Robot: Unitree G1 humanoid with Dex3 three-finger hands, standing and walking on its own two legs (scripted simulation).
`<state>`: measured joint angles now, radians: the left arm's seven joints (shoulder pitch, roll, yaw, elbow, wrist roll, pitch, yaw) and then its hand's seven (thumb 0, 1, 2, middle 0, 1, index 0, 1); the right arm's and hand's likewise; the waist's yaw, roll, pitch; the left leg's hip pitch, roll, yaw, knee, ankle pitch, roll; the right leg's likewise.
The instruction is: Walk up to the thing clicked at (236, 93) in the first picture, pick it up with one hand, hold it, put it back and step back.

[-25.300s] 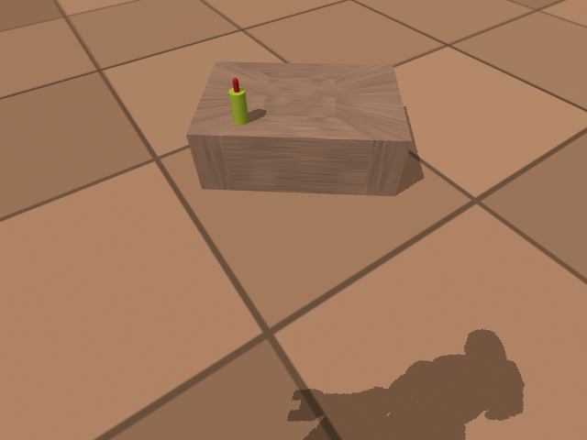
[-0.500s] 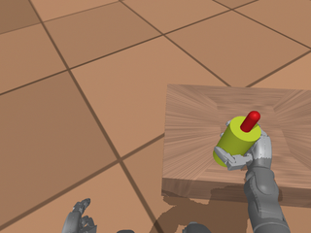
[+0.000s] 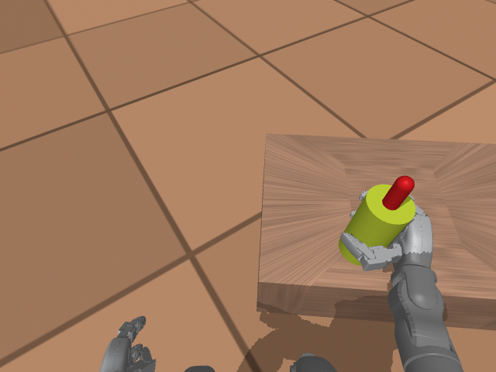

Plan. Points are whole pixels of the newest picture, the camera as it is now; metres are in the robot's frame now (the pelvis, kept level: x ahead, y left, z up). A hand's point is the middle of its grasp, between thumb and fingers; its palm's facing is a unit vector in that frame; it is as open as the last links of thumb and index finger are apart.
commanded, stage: crouch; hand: right
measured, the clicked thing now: (378, 219) +0.32 -0.18 +0.08
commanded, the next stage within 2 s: lower in 1.34 s
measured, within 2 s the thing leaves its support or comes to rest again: neither
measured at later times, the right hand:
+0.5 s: hand (360, 237) +0.37 -0.21 -0.09, palm faces +0.20 +0.98 -0.02, open 9.5 cm
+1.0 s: hand (351, 237) +0.42 -0.22 -0.17, palm faces +0.21 +0.98 -0.02, open 9.5 cm
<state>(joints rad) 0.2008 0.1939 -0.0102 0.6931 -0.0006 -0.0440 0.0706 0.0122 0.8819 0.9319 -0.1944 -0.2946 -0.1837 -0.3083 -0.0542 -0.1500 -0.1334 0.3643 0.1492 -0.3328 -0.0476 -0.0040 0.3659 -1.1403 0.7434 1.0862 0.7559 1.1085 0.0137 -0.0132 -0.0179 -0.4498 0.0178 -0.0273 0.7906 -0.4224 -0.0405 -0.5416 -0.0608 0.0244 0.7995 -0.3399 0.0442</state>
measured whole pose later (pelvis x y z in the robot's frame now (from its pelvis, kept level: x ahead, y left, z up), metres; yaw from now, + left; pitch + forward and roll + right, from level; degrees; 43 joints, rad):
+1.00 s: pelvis -0.04 +0.00 -0.17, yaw +3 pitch +30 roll +4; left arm 0.16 0.24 -0.02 0.69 0.07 0.00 0.01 0.01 0.90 0.92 -0.19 -0.29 -0.19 -0.30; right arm -0.62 -0.39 -0.46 0.97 0.11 -0.57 0.12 -0.01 0.39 -1.18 0.76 1.08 0.77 1.10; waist 0.11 -0.01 -0.17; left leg -1.46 -0.03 -0.01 1.59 -0.66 -0.05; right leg -1.58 -0.07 0.11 1.60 -0.55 0.06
